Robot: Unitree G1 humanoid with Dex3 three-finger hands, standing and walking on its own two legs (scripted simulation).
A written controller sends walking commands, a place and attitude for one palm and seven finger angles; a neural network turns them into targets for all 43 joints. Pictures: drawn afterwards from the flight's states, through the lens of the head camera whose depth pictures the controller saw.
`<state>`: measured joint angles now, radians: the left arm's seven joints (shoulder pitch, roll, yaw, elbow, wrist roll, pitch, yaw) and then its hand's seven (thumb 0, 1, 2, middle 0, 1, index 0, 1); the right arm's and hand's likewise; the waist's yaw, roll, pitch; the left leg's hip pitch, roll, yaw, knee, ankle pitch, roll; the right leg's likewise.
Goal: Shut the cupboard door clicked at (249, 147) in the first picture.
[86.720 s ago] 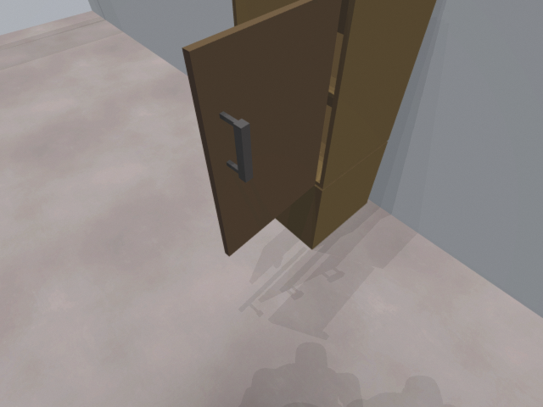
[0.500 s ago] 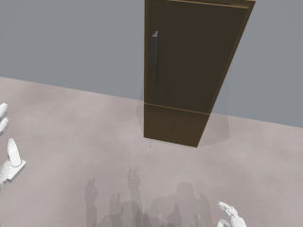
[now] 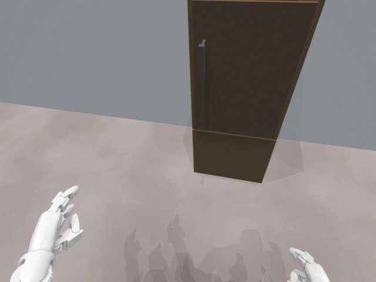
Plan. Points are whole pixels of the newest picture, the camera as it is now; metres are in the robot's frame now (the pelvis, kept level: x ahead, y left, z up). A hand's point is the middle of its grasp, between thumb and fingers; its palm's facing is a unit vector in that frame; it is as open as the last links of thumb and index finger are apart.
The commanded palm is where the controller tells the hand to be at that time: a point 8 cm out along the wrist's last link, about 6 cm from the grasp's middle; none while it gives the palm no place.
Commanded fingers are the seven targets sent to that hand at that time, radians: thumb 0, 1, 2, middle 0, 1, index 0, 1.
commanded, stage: let the arm hang, fingers relaxed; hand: left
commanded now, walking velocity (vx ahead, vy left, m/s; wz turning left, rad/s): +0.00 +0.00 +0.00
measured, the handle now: (202, 60) +0.86 +0.00 +0.06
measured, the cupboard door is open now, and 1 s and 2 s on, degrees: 1 1 1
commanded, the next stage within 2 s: look to check the result in 0.98 s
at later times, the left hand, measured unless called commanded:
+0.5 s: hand out of the picture -0.08 +0.19 -0.16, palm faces +0.01 -0.97 -0.22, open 7.3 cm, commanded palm none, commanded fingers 0.00 0.90 0.90 -0.20 -0.30 -0.20 -0.30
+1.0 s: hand out of the picture -0.02 +0.17 -0.17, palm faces +0.01 -0.98 -0.18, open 7.4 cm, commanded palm none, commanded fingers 0.00 0.90 0.90 -0.20 -0.30 -0.20 -0.30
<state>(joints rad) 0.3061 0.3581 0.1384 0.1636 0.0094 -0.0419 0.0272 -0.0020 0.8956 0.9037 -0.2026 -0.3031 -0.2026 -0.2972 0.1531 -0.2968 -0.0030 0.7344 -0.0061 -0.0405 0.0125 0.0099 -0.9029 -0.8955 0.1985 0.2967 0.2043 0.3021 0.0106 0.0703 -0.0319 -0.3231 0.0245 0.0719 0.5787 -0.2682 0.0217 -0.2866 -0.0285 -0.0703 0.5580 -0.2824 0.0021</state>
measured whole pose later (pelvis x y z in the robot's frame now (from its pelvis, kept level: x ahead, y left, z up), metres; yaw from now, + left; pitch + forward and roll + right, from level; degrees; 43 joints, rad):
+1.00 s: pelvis -0.02 +0.00 +0.01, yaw -1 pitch -2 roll +0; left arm 0.28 0.16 0.02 1.12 0.02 0.00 0.02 0.00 0.90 0.90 -0.20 -0.30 -0.20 -0.30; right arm 0.31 -0.16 -0.02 1.09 -0.02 0.01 -0.02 0.00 -0.91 -0.90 0.20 0.30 0.20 0.30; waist -0.01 0.00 0.02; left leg -0.23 0.02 0.09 0.42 -0.16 0.03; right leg -0.21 -0.02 -0.05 0.42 -0.18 0.00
